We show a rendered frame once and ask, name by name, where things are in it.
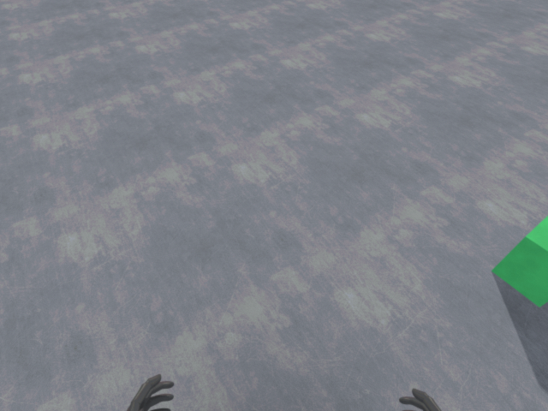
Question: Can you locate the left robot hand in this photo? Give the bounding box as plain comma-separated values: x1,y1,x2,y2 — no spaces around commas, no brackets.
127,374,174,411

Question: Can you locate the carton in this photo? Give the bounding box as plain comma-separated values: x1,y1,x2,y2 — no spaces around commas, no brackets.
492,216,548,307

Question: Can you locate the right robot hand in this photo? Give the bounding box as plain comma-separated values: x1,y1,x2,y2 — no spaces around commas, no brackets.
399,389,442,411

